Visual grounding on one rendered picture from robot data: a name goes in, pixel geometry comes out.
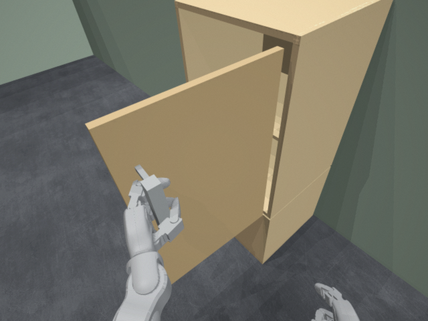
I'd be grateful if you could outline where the left robot hand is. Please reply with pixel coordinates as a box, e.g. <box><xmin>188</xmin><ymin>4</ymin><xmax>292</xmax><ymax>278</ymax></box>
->
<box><xmin>124</xmin><ymin>178</ymin><xmax>184</xmax><ymax>259</ymax></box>

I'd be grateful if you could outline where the right robot hand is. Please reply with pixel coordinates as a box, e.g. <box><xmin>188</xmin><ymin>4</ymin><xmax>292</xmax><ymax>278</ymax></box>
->
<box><xmin>311</xmin><ymin>283</ymin><xmax>360</xmax><ymax>321</ymax></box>

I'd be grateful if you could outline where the robot left forearm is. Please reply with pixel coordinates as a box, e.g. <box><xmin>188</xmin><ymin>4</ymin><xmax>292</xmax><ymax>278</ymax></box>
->
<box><xmin>113</xmin><ymin>251</ymin><xmax>172</xmax><ymax>321</ymax></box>

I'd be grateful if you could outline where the cupboard door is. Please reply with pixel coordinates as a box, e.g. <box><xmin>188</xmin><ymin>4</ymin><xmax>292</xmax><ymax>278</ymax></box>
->
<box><xmin>85</xmin><ymin>46</ymin><xmax>284</xmax><ymax>284</ymax></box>

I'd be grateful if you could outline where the handle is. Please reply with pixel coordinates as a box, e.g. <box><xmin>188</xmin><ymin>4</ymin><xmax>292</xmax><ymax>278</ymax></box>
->
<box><xmin>135</xmin><ymin>165</ymin><xmax>170</xmax><ymax>226</ymax></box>

